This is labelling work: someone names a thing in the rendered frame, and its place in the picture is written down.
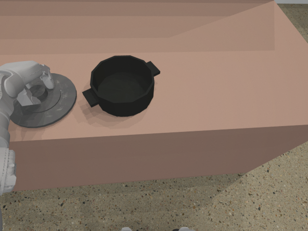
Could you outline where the left robot forearm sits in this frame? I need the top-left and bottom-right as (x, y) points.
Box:
(0, 69), (24, 148)

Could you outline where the knob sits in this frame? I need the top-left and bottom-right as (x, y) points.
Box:
(29, 85), (48, 101)

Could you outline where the robot left hand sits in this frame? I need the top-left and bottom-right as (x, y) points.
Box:
(0, 61), (54, 106)

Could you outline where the lid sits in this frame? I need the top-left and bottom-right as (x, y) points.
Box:
(10, 73), (77, 128)

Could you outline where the table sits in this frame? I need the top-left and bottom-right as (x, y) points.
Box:
(0, 0), (308, 192)

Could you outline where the pot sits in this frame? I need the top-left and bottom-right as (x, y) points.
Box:
(82, 55), (160, 117)

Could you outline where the left robot upper arm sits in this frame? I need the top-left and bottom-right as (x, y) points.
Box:
(0, 147), (16, 231)

